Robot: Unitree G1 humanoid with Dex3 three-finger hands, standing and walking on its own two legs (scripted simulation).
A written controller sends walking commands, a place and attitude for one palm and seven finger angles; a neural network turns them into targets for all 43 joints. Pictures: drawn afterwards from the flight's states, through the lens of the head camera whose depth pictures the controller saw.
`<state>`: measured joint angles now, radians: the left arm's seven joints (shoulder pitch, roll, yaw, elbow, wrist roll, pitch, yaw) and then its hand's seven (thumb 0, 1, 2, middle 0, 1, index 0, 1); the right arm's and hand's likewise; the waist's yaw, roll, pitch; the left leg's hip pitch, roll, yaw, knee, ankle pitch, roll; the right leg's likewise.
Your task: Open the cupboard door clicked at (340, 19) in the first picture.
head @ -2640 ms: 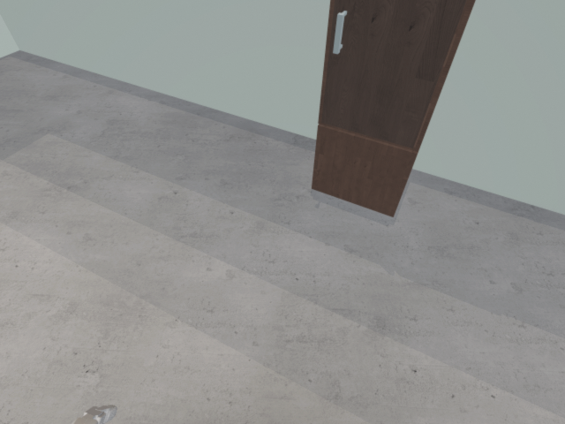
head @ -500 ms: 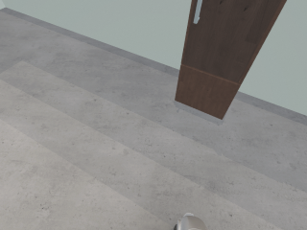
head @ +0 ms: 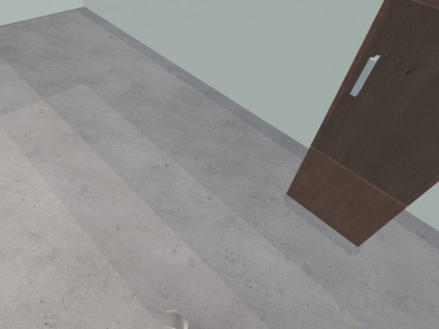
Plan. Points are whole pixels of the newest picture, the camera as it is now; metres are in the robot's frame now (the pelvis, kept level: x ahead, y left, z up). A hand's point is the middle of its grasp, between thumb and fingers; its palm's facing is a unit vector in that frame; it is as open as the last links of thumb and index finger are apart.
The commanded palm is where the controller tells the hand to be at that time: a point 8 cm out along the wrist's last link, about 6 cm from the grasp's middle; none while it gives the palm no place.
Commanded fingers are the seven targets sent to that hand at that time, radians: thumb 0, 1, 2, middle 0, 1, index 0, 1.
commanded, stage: turn to face it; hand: left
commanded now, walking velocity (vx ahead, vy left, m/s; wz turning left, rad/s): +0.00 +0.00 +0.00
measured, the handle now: (365, 75) +0.85 -0.39 +0.05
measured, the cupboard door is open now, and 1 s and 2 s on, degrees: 0 0 0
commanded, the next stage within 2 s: take the last steps up to it in 1.22 s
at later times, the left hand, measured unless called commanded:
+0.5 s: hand (139, 301) +0.19 +0.18 -0.16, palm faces -0.13 -0.97 -0.21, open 7.4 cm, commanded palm none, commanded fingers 0.00 0.90 0.90 -0.20 -0.30 -0.20 -0.30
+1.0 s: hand (163, 245) +0.32 +0.15 -0.16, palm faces -0.38 -0.90 -0.22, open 7.4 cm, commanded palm none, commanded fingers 0.00 0.90 0.90 -0.20 -0.30 -0.20 -0.30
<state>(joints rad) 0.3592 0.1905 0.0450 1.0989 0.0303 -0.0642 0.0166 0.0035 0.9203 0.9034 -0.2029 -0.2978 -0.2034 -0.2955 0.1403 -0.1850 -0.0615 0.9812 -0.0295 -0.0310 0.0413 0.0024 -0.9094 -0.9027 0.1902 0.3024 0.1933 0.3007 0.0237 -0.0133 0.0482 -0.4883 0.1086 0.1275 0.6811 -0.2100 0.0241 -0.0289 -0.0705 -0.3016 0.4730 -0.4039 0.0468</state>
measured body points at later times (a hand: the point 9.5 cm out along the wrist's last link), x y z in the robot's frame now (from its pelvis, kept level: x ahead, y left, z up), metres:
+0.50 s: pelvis +0.12 +0.00 +0.01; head +0.14 -0.01 +0.46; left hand +0.20 +0.23 -0.14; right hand +0.12 -0.24 -0.15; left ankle +0.12 +0.09 -0.72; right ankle +0.13 -0.12 -0.70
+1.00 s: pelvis +0.15 +0.01 +0.00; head +0.18 +0.01 +0.45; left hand +0.34 +0.20 -0.15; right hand +0.13 -0.27 -0.12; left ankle +0.21 +0.11 -0.73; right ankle +0.12 -0.12 -0.72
